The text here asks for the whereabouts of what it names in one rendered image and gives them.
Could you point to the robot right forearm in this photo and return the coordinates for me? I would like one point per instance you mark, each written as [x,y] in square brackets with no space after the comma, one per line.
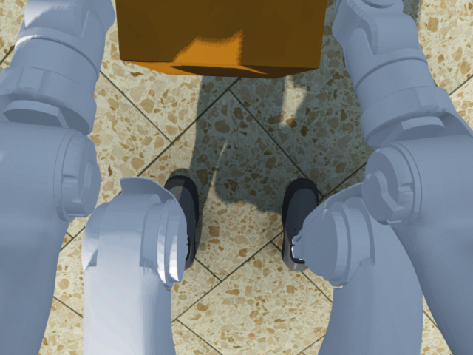
[389,71]

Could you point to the robot right thigh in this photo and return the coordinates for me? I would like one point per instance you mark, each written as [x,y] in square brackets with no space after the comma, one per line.
[379,309]

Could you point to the carton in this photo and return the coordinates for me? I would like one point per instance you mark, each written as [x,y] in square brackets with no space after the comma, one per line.
[228,38]

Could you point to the right robot shin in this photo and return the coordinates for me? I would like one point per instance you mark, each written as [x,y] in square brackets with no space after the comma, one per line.
[305,247]

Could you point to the robot left forearm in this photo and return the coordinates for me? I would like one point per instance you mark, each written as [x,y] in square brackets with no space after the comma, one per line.
[56,64]

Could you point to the robot right upper arm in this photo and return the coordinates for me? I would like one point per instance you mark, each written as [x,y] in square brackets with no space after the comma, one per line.
[423,189]

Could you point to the robot left upper arm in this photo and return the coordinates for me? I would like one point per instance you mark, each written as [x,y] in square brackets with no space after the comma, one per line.
[48,177]

